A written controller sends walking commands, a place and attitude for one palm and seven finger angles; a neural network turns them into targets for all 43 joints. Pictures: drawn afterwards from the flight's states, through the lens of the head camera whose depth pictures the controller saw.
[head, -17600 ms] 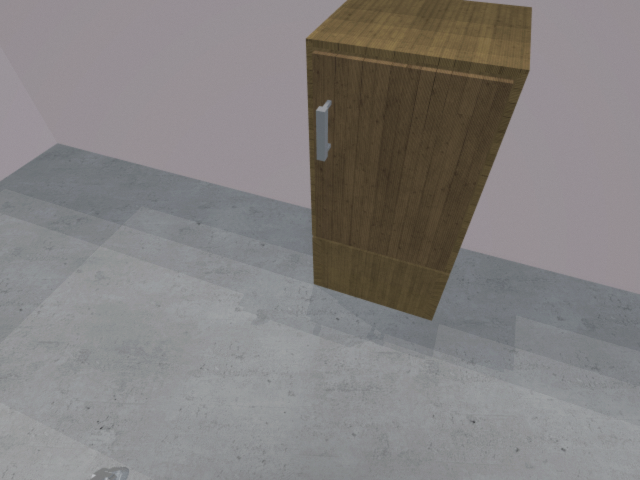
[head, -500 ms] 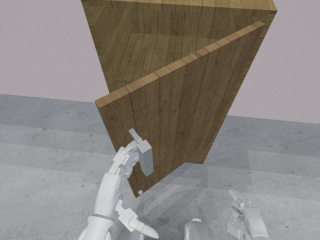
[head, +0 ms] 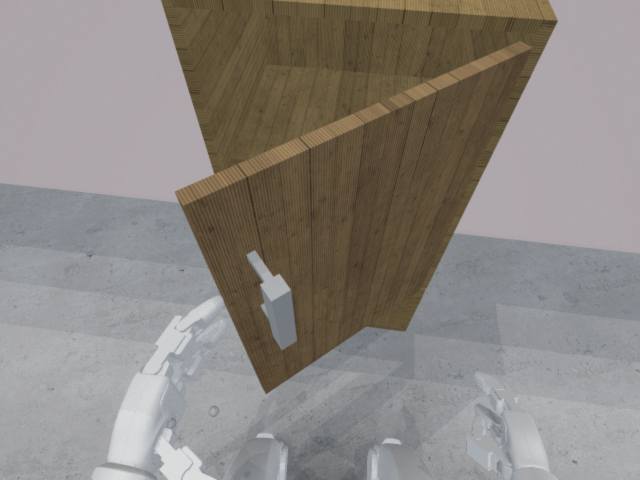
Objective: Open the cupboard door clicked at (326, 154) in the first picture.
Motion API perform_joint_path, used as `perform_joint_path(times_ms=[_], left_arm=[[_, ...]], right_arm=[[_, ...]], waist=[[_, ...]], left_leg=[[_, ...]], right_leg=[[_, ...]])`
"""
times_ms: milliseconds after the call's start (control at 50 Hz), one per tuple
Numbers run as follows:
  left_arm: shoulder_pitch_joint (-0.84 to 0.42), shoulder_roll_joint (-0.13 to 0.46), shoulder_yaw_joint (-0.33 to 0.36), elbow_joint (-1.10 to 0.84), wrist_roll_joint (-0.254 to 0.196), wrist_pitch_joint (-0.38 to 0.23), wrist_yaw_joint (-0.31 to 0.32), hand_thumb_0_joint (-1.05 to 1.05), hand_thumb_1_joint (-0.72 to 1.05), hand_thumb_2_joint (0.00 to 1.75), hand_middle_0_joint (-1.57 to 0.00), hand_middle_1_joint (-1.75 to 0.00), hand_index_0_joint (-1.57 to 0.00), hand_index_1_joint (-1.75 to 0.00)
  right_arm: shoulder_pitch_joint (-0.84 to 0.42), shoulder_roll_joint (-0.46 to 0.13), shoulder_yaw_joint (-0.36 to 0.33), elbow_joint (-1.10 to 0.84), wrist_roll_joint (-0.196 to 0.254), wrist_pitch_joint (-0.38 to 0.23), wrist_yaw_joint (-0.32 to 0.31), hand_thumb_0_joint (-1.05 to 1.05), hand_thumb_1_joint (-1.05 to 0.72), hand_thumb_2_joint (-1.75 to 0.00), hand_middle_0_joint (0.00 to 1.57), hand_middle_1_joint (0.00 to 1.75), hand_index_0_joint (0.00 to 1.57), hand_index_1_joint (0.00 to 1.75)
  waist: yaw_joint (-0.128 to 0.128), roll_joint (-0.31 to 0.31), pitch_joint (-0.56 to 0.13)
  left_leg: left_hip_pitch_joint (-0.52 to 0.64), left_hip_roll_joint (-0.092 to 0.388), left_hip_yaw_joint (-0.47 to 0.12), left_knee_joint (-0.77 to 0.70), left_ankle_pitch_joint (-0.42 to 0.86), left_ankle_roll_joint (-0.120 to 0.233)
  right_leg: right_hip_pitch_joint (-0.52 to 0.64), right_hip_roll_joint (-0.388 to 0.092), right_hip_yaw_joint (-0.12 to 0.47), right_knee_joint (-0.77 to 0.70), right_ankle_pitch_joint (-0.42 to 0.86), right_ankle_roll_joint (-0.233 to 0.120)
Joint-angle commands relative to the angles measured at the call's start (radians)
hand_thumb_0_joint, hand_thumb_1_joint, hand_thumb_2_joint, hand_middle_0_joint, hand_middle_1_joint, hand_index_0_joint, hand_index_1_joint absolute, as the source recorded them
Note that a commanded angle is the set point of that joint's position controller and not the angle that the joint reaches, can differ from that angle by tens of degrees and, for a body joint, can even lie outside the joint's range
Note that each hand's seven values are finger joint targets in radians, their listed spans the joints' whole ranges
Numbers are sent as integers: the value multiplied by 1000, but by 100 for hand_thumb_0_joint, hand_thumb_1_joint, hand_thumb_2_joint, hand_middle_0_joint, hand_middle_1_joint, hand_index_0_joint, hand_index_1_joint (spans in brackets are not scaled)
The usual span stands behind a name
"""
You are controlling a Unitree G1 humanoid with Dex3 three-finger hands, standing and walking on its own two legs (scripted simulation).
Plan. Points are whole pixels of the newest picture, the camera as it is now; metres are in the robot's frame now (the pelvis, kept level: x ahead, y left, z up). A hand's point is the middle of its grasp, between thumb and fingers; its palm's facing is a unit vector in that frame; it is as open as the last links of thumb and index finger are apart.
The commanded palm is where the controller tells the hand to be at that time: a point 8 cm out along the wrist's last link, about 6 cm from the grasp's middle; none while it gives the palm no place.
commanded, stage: slide the hand sideways off the handle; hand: left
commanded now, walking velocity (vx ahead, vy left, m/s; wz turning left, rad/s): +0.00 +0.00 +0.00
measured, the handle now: (271, 302) +0.31 +0.08 +0.07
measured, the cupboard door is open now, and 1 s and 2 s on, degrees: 42 42 42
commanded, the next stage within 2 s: draw the hand back to the body in 0.12 s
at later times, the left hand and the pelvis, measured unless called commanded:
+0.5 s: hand (155, 409) +0.18 +0.16 +0.10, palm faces -0.09 -0.99 -0.06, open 16.3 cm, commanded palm +0.15 +0.22 +0.11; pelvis +0.00 +0.01 +0.02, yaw +0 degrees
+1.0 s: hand (31, 367) +0.20 +0.23 +0.17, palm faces +0.25 -0.90 -0.37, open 14.1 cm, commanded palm +0.16 +0.28 +0.21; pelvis +0.03 +0.02 +0.08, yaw +0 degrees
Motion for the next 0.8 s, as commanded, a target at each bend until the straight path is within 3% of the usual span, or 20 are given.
perform_joint_path(times_ms=[0, 40, 140, 200, 220, 280, 300, 360, 380, 480, 600, 700, 720, 740, 760, 780], left_arm=[[57, 73, 103, -211, -62, -86, -32, 0, -50, 30, -15, -30, -15, -30], [60, 82, 105, -206, -73, -89, -64, 0, -50, 30, -15, -30, -15, -30], [6, 68, 67, -223, -95, -91, -111, 0, -50, 30, -15, -30, -15, -30], [-27, 80, 68, -243, -85, -81, -89, 0, -50, 30, -15, -30, -15, -30], [-9, 109, 100, -279, -85, -76, -77, 0, -50, 30, -15, -30, -15, -30], [37, 159, 148, -353, -73, -25, -38, 0, -50, 30, -15, -30, -15, -30], [43, 133, 129, -365, -74, -4, -29, 0, -50, 30, -15, -30, -15, -30], [52, 133, 147, -341, -82, 49, -18, 0, -50, 30, -15, -30, -15, -30], [64, 141, 162, -313, -84, 65, -20, 0, -50, 30, -15, -30, -15, -30], [48, 150, 174, -320, -111, 79, -55, 0, -50, 30, -15, -30, -15, -30], [67, 173, 216, -373, -140, 80, -82, 0, -50, 30, -15, -30, -15, -30], [63, 205, 269, -393, -155, 118, -89, 0, -32, 37, -16, -30, -16, -30], [87, 341, 317, -471, -3, 191, 76, 0, -29, 39, -16, -30, -16, -30], [133, 235, 257, -481, 16, 242, 150, 0, -26, 40, -16, -30, -16, -30], [152, 192, 216, -457, 43, 284, 196, 0, -22, 42, -16, -30, -16, -30], [135, 206, 226, -458, 59, 310, 229, 0, -18, 43, -16, -30, -16, -30]], right_arm=[[-52, -105, -50, -159, 3, -61, -15, 0, -90, -90, 20, 30, 20, 30], [-52, -109, -53, -156, 6, -62, -20, 0, -90, -90, 20, 30, 20, 30], [-52, -122, -48, -156, 8, -82, -28, 0, -90, -90, 20, 30, 20, 30], [-51, -126, -48, -160, 5, -92, -30, 0, -90, -90, 20, 30, 20, 30], [-47, -124, -51, -167, 7, -90, -30, 0, -90, -90, 20, 30, 20, 30], [-46, -119, -49, -191, 15, -71, -33, 0, -90, -90, 20, 30, 20, 30], [-45, -113, -43, -200, 20, -65, -32, 0, -90, -90, 20, 30, 20, 30], [-40, -112, -36, -196, 27, -52, -38, 0, -90, -90, 20, 30, 20, 30], [-42, -114, -35, -192, 27, -48, -42, 0, -90, -90, 20, 30, 20, 30], [-40, -127, -20, -189, 28, -67, -49, 0, -90, -90, 20, 30, 20, 30], [-31, -128, -17, -183, 35, -104, -40, 0, -90, -90, 20, 30, 20, 30], [-34, -129, -13, -170, 42, -122, -39, 0, -90, -90, 20, 30, 20, 30], [-36, -120, -13, -180, 32, -100, -76, 0, -90, -90, 20, 30, 20, 30], [-31, -100, 1, -185, 27, -93, -87, 0, -90, -90, 20, 30, 20, 30], [-24, -96, 4, -165, 26, -83, -91, 0, -90, -90, 20, 30, 20, 30], [-29, -102, 5, -155, 24, -77, -95, 0, -90, -90, 20, 30, 20, 30]], waist=[[4, -37, -211], [-7, -53, -201], [-29, -25, -170], [-20, -19, -186], [1, 5, -216], [25, 27, -255], [18, 32, -230], [0, -13, -165], [-2, -52, -151], [-11, -17, -82], [-1, 35, -89], [7, 50, -72], [78, 58, -95], [46, 56, -43], [37, 80, 4], [37, 43, 9]], left_leg=[[48, -58, -13, -135, 267, 18], [36, -56, -16, -126, 256, 19], [28, -54, -22, -114, 204, 26], [41, -53, -31, -121, 192, 26], [63, -52, -30, -137, 206, 25], [126, -53, -30, -200, 230, 27], [144, -56, -29, -221, 228, 27], [157, -55, -29, -258, 199, 27], [157, -53, -32, -267, 199, 29], [210, -50, -40, -325, 187, 27], [300, -46, -48, -383, 260, 22], [348, -43, -47, -420, 306, 21], [371, -20, -28, -495, 294, 20], [385, -26, -28, -515, 288, 18], [394, -21, -26, -525, 286, 19], [406, -19, -31, -535, 309, 23]], right_leg=[[243, 22, 117, -206, 305, 18], [233, 20, 124, -210, 296, 23], [157, 26, 116, -213, 176, 18], [130, 32, 96, -193, 139, 11], [152, 33, 95, -195, 150, 8], [216, 42, 75, -216, 179, 7], [228, 41, 65, -233, 184, 9], [258, 43, 66, -299, 154, 18], [273, 46, 66, -315, 149, 18], [290, 46, 51, -364, 133, 18], [344, 53, 25, -379, 231, 16], [393, 55, 18, -410, 283, 16], [442, 26, 73, -466, 262, 4], [439, 24, 60, -488, 255, 8], [447, 20, 54, -501, 253, 11], [471, 20, 49, -524, 273, 11]])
